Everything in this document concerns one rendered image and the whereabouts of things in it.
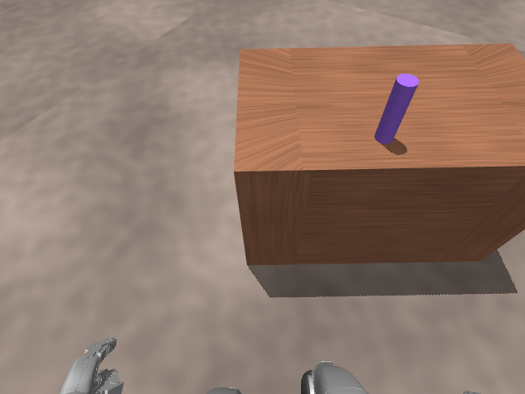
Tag can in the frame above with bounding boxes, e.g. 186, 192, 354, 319
375, 74, 419, 144

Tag left robot hand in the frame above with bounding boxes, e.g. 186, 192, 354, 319
60, 338, 124, 394

